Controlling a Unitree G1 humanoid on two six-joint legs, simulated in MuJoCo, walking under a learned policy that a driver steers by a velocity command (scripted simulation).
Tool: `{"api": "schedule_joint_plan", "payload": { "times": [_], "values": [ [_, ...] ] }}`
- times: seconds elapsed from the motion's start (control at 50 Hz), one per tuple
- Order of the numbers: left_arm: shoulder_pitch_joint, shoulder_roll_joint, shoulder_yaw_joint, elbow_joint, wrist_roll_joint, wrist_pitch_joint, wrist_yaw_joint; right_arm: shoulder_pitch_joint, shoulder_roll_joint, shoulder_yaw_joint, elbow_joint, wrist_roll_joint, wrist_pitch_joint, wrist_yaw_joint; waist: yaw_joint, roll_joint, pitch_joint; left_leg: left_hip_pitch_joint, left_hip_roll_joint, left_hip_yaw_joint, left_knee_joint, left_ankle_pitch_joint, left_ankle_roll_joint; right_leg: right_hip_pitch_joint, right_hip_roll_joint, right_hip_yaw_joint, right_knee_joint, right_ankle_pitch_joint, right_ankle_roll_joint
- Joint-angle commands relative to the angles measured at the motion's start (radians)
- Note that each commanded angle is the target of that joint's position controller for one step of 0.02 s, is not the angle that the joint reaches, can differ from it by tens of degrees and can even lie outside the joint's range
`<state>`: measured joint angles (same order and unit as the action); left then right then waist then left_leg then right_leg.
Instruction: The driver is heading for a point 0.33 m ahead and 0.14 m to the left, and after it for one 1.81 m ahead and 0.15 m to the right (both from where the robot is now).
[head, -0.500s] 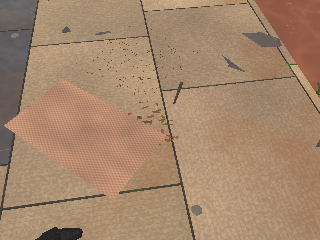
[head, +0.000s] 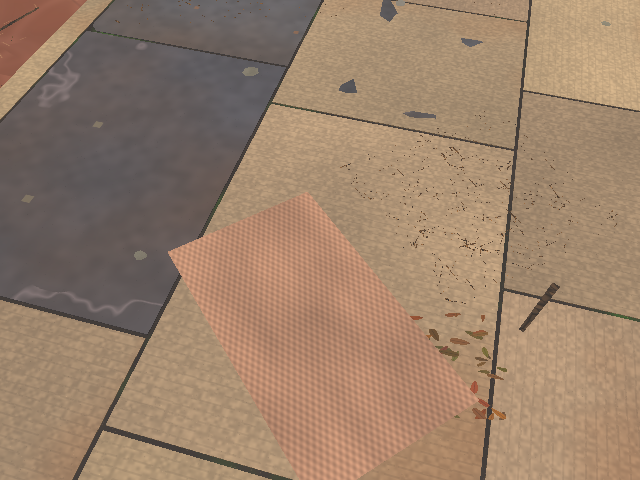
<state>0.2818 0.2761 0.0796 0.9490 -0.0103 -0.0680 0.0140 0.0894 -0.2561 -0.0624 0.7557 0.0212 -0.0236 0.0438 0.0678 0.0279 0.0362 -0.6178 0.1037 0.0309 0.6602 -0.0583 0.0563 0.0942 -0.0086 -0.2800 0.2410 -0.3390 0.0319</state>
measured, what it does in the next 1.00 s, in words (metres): walks ahead: left foot, then right foot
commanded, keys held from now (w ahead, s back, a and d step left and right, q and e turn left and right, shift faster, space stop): w+q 0.40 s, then w+e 0.60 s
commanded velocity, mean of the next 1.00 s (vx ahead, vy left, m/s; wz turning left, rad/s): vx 0.50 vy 0.00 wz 0.13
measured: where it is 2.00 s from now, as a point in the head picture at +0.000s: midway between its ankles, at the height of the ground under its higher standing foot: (359, 223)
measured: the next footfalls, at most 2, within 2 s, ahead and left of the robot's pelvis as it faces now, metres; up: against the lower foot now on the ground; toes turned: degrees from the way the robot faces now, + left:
left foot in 0.06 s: +0.21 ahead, +0.11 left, +0.00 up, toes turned +6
right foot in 0.58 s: +0.53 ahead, -0.03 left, +0.00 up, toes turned +16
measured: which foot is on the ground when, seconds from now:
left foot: up 0.00-0.04, down 0.06-0.60, up 0.62-1.00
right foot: down 0.00-0.08, up 0.10-0.56, down 0.58-1.00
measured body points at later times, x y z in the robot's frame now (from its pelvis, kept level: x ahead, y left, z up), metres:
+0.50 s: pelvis +0.28 +0.04 +0.01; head +0.31 +0.06 +0.46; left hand +0.44 +0.33 -0.08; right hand +0.40 -0.24 -0.10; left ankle +0.17 +0.11 -0.73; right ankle +0.50 -0.06 -0.70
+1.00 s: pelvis +0.57 +0.08 +0.01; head +0.61 +0.07 +0.46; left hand +0.54 +0.36 -0.11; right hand +0.84 -0.12 -0.06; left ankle +0.72 +0.24 -0.70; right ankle +0.49 -0.04 -0.73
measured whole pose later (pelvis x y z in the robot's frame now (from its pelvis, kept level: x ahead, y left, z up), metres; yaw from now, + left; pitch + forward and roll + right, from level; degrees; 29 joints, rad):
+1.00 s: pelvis +0.57 +0.08 +0.01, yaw +4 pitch +3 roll +0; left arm 0.40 0.27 0.06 0.84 -0.03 -0.04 0.01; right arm 0.02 -0.26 -0.04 0.65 0.00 -0.11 0.01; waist 0.11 0.03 0.02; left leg -0.54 0.01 -0.11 0.49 0.00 -0.04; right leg -0.08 0.10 0.19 0.36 -0.31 -0.06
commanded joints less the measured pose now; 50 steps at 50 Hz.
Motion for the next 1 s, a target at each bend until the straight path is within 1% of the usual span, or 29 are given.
{"api": "schedule_joint_plan", "payload": {
  "times": [0.02, 0.04, 0.06, 0.08, 0.1, 0.12, 0.14, 0.16, 0.18, 0.2, 0.24, 0.28, 0.38, 0.44, 0.5, 0.54, 0.56, 0.58, 0.6, 0.62, 0.64, 0.66, 0.68, 0.72, 0.76, 0.8, 0.86, 0.94, 1.0],
  "values": [
    [-0.033, 0.216, 0.050, -0.056, -0.017, 0.015, 0.009, -0.002, -0.107, -0.035, -0.088, 0.001, -0.006, 0.011, -0.073, -0.107, -0.013, 0.086, -0.076, 0.077, -0.014, -0.131, 0.053, 0.021, -0.296, 0.055, 0.132, 0.891, -0.141],
    [-0.052, 0.221, 0.051, -0.062, -0.021, 0.024, 0.010, 0.118, -0.143, -0.058, -0.061, 0.004, -0.004, 0.009, -0.146, -0.102, -0.076, 0.242, -0.125, 0.102, -0.052, -0.129, 0.083, -0.008, -0.273, 0.032, 0.304, 0.984, -0.122],
    [-0.050, 0.201, 0.042, -0.068, -0.016, 0.026, 0.011, 0.291, -0.209, -0.095, -0.013, 0.008, 0.000, -0.005, -0.228, -0.064, -0.165, 0.515, -0.158, 0.073, -0.104, -0.082, 0.122, -0.144, -0.230, 0.016, 0.551, 0.885, -0.082],
    [-0.013, 0.094, 0.011, -0.104, 0.025, 0.015, 0.009, 0.362, -0.318, -0.123, 0.007, 0.011, 0.007, -0.028, -0.194, 0.157, -0.222, 0.793, 0.059, -0.305, -0.144, -0.114, 0.215, -0.496, -0.130, 0.016, 0.903, 0.262, -0.026],
    [0.010, 0.041, -0.015, -0.150, 0.016, -0.026, -0.004, 0.321, -0.346, -0.114, -0.039, 0.002, -0.013, -0.018, -0.128, 0.238, -0.375, 0.989, 0.236, -0.865, -0.335, -0.314, 0.392, -0.783, 0.054, 0.253, 1.141, -0.278, 0.002],
    [-0.118, 0.134, 0.006, -0.171, -0.027, -0.059, -0.017, 0.319, -0.251, -0.085, -0.043, -0.005, -0.029, -0.007, -0.188, 0.093, -0.322, 0.974, 0.226, -0.805, -0.399, -0.308, 0.332, -0.898, 0.000, 0.367, 1.175, -0.216, -0.024],
    [-0.155, 0.136, 0.005, -0.184, -0.040, -0.077, -0.022, 0.284, -0.213, -0.074, -0.039, -0.007, -0.042, -0.008, -0.168, 0.071, -0.207, 0.861, 0.192, -0.650, -0.389, -0.238, 0.292, -0.929, -0.043, 0.354, 1.118, -0.125, -0.052],
    [-0.147, 0.126, 0.006, -0.166, -0.019, -0.083, -0.013, 0.211, -0.184, -0.066, -0.051, -0.005, -0.047, -0.010, -0.120, -0.014, -0.143, 0.714, 0.144, -0.532, -0.384, -0.137, 0.254, -0.865, -0.089, 0.358, 1.027, -0.049, -0.055],
    [-0.133, 0.141, 0.016, -0.154, 0.002, -0.076, -0.007, 0.153, -0.149, -0.054, -0.066, -0.009, -0.048, -0.014, -0.083, -0.006, -0.109, 0.599, 0.108, -0.447, -0.393, -0.035, 0.232, -0.790, -0.116, 0.362, 0.942, -0.002, -0.051],
    [-0.117, 0.144, 0.020, -0.150, 0.006, -0.061, -0.010, 0.129, -0.136, -0.047, -0.081, -0.019, -0.048, -0.019, -0.059, 0.014, -0.100, 0.529, 0.088, -0.414, -0.415, 0.017, 0.227, -0.731, -0.128, 0.366, 0.909, 0.028, -0.043],
    [-0.117, 0.120, 0.019, -0.157, 0.018, -0.038, -0.010, 0.140, -0.154, -0.051, -0.082, -0.014, -0.053, -0.030, -0.049, 0.007, -0.091, 0.464, 0.069, -0.366, -0.438, 0.112, 0.237, -0.700, -0.118, 0.349, 0.828, 0.069, -0.012],
    [-0.180, 0.099, 0.013, -0.181, 0.026, -0.028, -0.006, 0.174, -0.181, -0.058, -0.074, -0.009, -0.055, -0.045, -0.062, 0.001, -0.063, 0.434, 0.048, -0.323, -0.451, 0.138, 0.231, -0.724, -0.098, 0.338, 0.703, 0.163, 0.018],
    [-0.345, 0.066, -0.006, -0.236, 0.012, -0.038, -0.021, 0.234, -0.187, -0.060, -0.054, -0.004, -0.043, -0.062, -0.125, 0.055, -0.019, 0.383, -0.007, -0.283, -0.442, -0.014, 0.164, -0.649, -0.028, 0.328, 0.357, 0.430, 0.031],
    [-0.366, 0.079, -0.009, -0.246, 0.005, -0.051, -0.038, 0.275, -0.165, -0.054, -0.025, -0.003, -0.043, -0.062, -0.146, 0.069, -0.019, 0.449, 0.031, -0.302, -0.405, -0.044, 0.156, -0.628, -0.028, 0.333, 0.286, 0.480, 0.010],
    [-0.364, 0.103, -0.006, -0.251, 0.005, -0.061, -0.054, 0.302, -0.166, -0.052, -0.001, -0.012, -0.037, -0.065, -0.146, 0.091, -0.001, 0.575, 0.095, -0.331, -0.350, 0.050, 0.148, -0.661, -0.034, 0.320, 0.258, 0.376, -0.038],
    [-0.303, 0.129, 0.003, -0.239, 0.004, -0.065, -0.055, 0.290, -0.177, -0.054, 0.002, -0.014, -0.029, -0.066, -0.109, 0.110, -0.017, 0.638, 0.101, -0.311, -0.274, 0.283, 0.125, -0.597, -0.007, 0.278, 0.234, 0.277, -0.087],
    [-0.198, 0.157, 0.018, -0.206, 0.008, -0.067, -0.052, 0.276, -0.169, -0.049, -0.002, -0.015, -0.026, -0.066, -0.057, 0.092, -0.086, 0.645, 0.055, -0.261, -0.146, 0.463, 0.104, -0.458, 0.022, 0.253, 0.211, 0.292, -0.121],
    [-0.041, 0.194, 0.030, -0.176, 0.017, -0.067, -0.052, 0.269, -0.148, -0.035, -0.018, -0.025, -0.024, -0.067, 0.009, 0.041, -0.222, 0.546, 0.007, -0.210, 0.081, 0.423, 0.073, -0.206, -0.065, 0.362, 0.256, 0.349, -0.182],
    [0.085, 0.281, 0.054, -0.157, 0.023, -0.060, -0.054, 0.381, -0.098, -0.019, -0.032, -0.019, -0.038, -0.065, -0.009, -0.198, -0.365, 0.197, -0.138, -0.125, 0.450, 0.074, -0.016, 0.158, -0.268, 0.768, 0.219, 0.238, -0.347],
    [0.108, 0.231, 0.042, -0.134, -0.011, -0.052, -0.066, 0.379, -0.104, -0.011, -0.036, -0.020, -0.055, -0.061, -0.004, -0.321, -0.360, -0.037, -0.192, -0.150, 0.605, -0.483, -0.042, 0.253, -0.338, 1.078, 0.051, 0.017, -0.401],
    [0.051, 0.170, 0.023, -0.149, -0.026, -0.047, -0.065, 0.275, -0.166, -0.023, -0.057, -0.002, -0.069, -0.054, 0.010, -0.210, -0.208, -0.151, -0.126, -0.184, 0.666, -0.443, -0.029, 0.164, -0.320, 1.014, 0.033, -0.110, -0.350],
    [-0.001, 0.146, 0.015, -0.171, -0.011, -0.038, -0.059, 0.182, -0.167, -0.020, -0.078, 0.000, -0.081, -0.050, 0.009, -0.110, -0.122, -0.151, -0.088, -0.162, 0.634, -0.364, -0.020, 0.035, -0.277, 0.891, 0.021, -0.072, -0.315],
    [-0.035, 0.131, 0.008, -0.179, 0.000, -0.032, -0.057, 0.129, -0.158, -0.021, -0.092, -0.016, -0.089, -0.050, -0.011, -0.051, -0.048, -0.138, -0.060, -0.142, 0.554, -0.312, -0.021, -0.087, -0.237, 0.803, 0.001, 0.026, -0.304],
    [-0.049, 0.113, -0.002, -0.188, 0.008, -0.030, -0.048, 0.137, -0.140, -0.025, -0.100, -0.039, -0.091, -0.051, -0.054, -0.083, -0.050, -0.041, -0.027, -0.135, 0.423, -0.250, -0.036, -0.183, -0.178, 0.718, -0.025, 0.192, -0.289],
    [-0.032, 0.126, 0.002, -0.187, -0.001, -0.027, -0.036, 0.140, -0.114, -0.020, -0.106, -0.041, -0.085, -0.053, -0.067, -0.112, -0.060, -0.013, -0.028, -0.112, 0.325, -0.243, -0.063, -0.221, -0.159, 0.663, -0.038, 0.294, -0.300],
    [-0.009, 0.160, 0.014, -0.183, -0.007, -0.025, -0.022, 0.079, -0.096, -0.011, -0.127, -0.038, -0.080, -0.058, -0.056, -0.102, -0.047, -0.009, -0.040, -0.095, 0.198, -0.165, -0.090, -0.259, -0.145, 0.618, -0.050, 0.353, -0.298],
    [0.034, 0.173, 0.021, -0.176, -0.016, -0.011, -0.007, -0.027, -0.072, -0.001, -0.151, -0.032, -0.084, -0.052, -0.019, -0.104, -0.034, 0.060, -0.074, -0.091, -0.002, 0.033, -0.110, -0.311, -0.101, 0.565, -0.039, 0.353, -0.257],
    [0.114, 0.161, 0.020, -0.162, -0.023, 0.011, 0.002, -0.134, -0.078, -0.002, -0.180, -0.015, -0.098, -0.035, 0.017, -0.114, -0.029, 0.135, -0.119, -0.099, -0.139, 0.113, -0.111, -0.289, -0.105, 0.607, 0.018, 0.308, -0.235],
    [0.118, 0.166, 0.026, -0.169, -0.021, 0.024, 0.009, -0.132, -0.113, -0.015, -0.185, -0.009, -0.110, -0.028, -0.007, -0.136, -0.032, 0.190, -0.125, -0.118, -0.207, 0.028, -0.087, -0.222, -0.131, 0.692, 0.093, 0.289, -0.215]
  ]
}}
